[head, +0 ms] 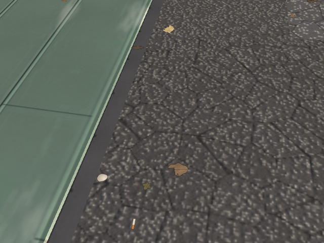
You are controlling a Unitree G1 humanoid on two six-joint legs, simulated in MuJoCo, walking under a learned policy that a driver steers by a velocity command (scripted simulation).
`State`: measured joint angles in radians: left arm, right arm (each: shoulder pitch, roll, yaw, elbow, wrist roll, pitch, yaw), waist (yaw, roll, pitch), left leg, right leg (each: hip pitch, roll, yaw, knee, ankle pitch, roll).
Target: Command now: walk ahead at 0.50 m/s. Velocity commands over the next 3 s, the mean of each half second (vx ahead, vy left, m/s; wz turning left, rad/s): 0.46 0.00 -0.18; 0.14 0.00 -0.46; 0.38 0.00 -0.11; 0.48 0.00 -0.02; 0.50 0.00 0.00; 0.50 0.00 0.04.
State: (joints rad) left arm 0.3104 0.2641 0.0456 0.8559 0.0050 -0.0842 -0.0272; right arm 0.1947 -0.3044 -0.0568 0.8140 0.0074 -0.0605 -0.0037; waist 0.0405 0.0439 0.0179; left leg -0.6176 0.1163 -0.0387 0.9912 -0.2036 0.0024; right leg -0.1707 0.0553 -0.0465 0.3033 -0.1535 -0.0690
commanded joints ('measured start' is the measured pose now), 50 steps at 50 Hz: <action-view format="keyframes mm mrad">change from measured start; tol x32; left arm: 1 -42 157 36 -52 -4 -17 15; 50 -143 169 67 -209 -4 68 56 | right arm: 1 -19 -42 -9 -56 -6 -6 0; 50 -90 -66 -23 2 -4 54 -22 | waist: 1 -28 -104 6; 14 -131 -102 -120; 16 -114 297 -400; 39 -17 -362 -188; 50 -32 -197 -139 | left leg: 1 -55 27 -16 -144 161 -20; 12 75 -60 18 -505 153 39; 14 453 -82 42 -523 161 86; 16 1030 305 -596 -612 -68 275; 24 439 153 19 -758 644 187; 37 569 141 225 -425 649 98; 40 24 -187 39 330 -535 -70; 50 178 -73 21 -137 -156 -54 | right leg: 1 21 -258 180 -188 174 -156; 14 129 -234 123 228 479 -55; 16 -437 2 85 848 -420 36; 18 -576 -96 177 964 -333 21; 36 -273 -96 -10 305 -16 15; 39 241 -310 386 189 885 -204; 50 -79 -226 361 -96 -272 -169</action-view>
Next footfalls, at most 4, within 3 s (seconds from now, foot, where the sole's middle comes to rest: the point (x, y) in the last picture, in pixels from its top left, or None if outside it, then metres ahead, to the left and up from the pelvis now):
0.28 left None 0.34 0.16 -0.78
0.76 right None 0.48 -0.09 -0.78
1.20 left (150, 234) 0.53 0.13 -0.78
1.64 right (235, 197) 0.70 -0.23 -0.78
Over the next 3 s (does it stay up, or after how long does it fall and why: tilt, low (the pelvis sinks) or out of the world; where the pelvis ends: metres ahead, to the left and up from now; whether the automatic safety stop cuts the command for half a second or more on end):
stays up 1.29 -0.39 0.00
